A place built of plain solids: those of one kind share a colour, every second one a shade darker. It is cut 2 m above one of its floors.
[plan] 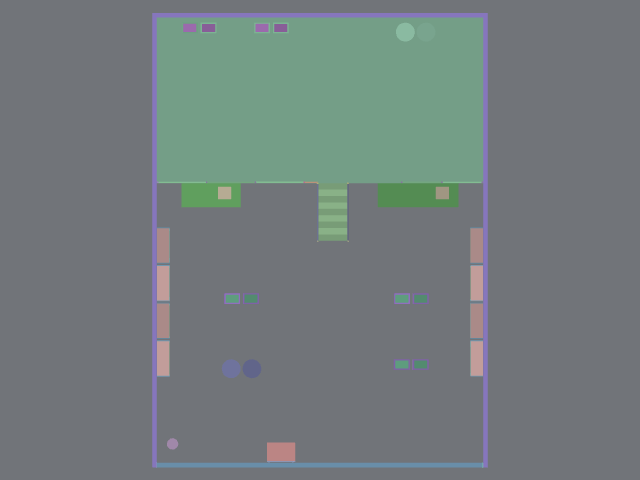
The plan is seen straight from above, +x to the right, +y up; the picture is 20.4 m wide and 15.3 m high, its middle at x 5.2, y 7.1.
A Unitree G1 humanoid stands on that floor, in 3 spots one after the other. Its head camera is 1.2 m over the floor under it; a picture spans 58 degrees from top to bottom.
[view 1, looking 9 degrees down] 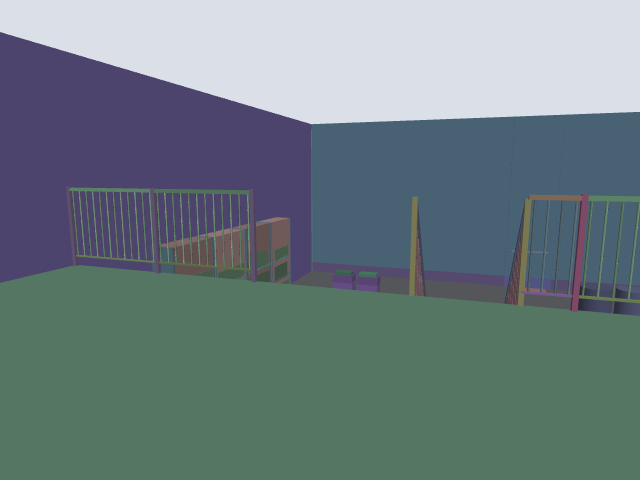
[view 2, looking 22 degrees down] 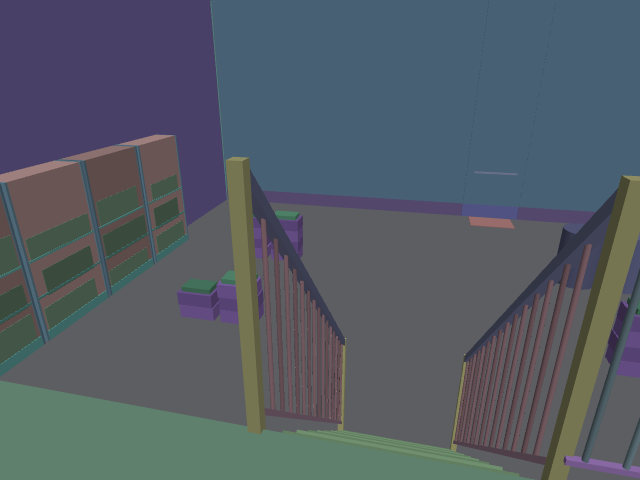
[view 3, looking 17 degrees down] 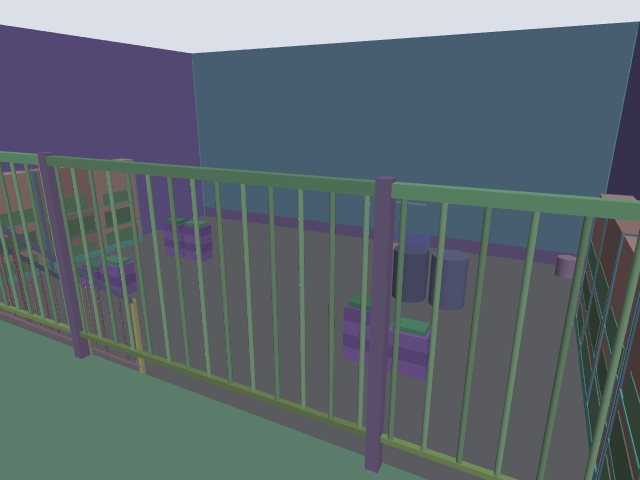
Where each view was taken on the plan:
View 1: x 5.61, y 13.09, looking -71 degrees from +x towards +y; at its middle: window_wall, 14.02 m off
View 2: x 5.61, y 10.01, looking -77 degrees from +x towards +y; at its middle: ground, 8.65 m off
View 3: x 1.20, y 10.11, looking -63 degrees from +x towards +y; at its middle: ground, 11.08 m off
